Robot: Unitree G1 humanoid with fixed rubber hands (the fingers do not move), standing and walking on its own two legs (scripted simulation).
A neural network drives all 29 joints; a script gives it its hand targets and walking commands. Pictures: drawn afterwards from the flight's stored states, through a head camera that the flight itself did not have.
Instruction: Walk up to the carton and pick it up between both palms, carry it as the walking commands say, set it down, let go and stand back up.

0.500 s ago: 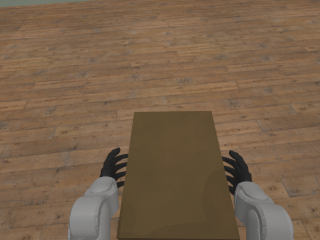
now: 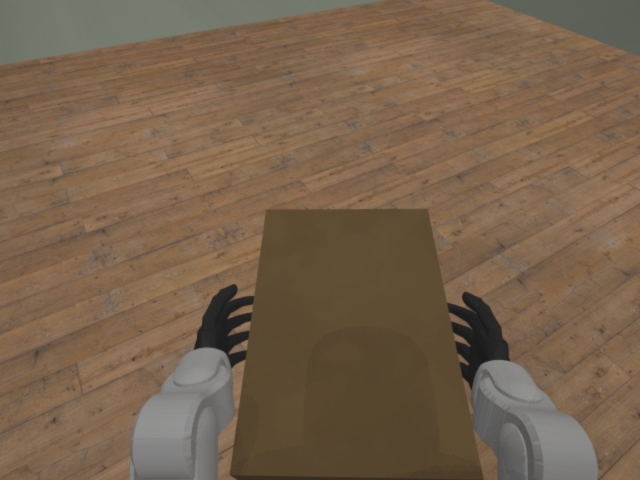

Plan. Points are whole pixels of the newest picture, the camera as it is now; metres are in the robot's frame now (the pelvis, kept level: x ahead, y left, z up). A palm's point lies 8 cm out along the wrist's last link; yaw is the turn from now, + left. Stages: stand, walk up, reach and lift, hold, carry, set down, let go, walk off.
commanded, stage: carry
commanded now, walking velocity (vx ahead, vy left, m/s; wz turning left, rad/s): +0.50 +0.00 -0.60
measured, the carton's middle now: (346, 361) +0.27 -0.01 +0.01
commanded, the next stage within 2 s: none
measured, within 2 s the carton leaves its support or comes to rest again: neither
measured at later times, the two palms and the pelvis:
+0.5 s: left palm (289, 202) +0.50 +0.07 +0.08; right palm (477, 219) +0.47 -0.21 +0.08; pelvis +0.24 -0.05 -0.01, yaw -5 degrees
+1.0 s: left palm (295, 181) +0.57 +0.07 +0.07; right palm (467, 196) +0.54 -0.22 +0.06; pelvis +0.31 -0.05 -0.01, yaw -5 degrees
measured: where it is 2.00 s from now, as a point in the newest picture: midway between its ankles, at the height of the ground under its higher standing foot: outside the picture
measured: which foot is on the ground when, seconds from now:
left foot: down 0.00-0.14, up 0.16-0.44, down 0.46-1.00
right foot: up 0.00-0.12, down 0.14-1.00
